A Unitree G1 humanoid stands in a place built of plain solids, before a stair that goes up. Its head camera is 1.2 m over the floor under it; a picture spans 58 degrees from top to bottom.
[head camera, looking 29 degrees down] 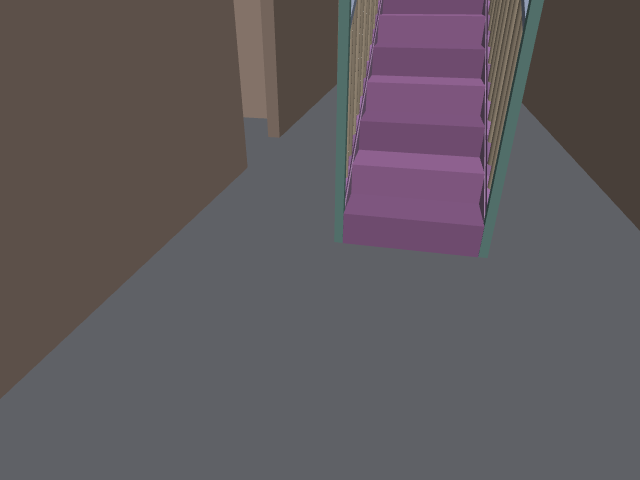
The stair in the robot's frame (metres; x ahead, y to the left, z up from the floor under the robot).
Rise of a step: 0.18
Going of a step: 0.28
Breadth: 0.73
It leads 12 degrees to the right of straight ahead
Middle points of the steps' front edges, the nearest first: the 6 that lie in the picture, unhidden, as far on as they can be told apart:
2.05 -0.49 0.19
2.33 -0.55 0.37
2.60 -0.60 0.55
2.87 -0.66 0.74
3.14 -0.72 0.92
3.42 -0.78 1.10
